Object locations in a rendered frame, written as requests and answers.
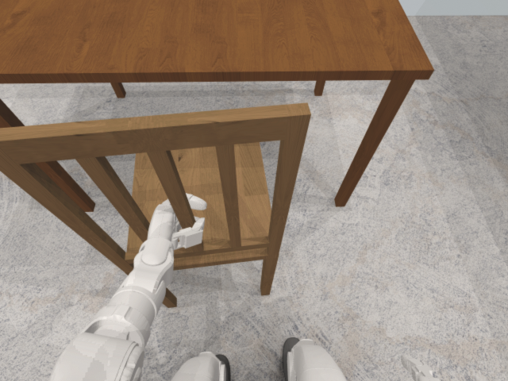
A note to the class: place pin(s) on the robot right hand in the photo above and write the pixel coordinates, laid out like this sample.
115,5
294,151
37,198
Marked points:
420,371

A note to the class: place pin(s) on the left robot upper arm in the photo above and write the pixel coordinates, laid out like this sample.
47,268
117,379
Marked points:
93,357

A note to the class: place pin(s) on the robot left hand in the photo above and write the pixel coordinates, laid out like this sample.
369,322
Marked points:
165,224

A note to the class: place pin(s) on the chair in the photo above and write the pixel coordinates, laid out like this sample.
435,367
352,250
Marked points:
214,155

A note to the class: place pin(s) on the table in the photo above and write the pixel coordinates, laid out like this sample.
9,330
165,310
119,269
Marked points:
159,41

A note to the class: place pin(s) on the left robot forearm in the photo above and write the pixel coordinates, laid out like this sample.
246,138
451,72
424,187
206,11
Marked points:
137,301

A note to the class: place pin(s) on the right robot foot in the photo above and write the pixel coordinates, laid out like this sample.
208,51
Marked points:
288,345

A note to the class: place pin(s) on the robot left thigh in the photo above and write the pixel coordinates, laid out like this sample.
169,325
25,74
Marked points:
201,368

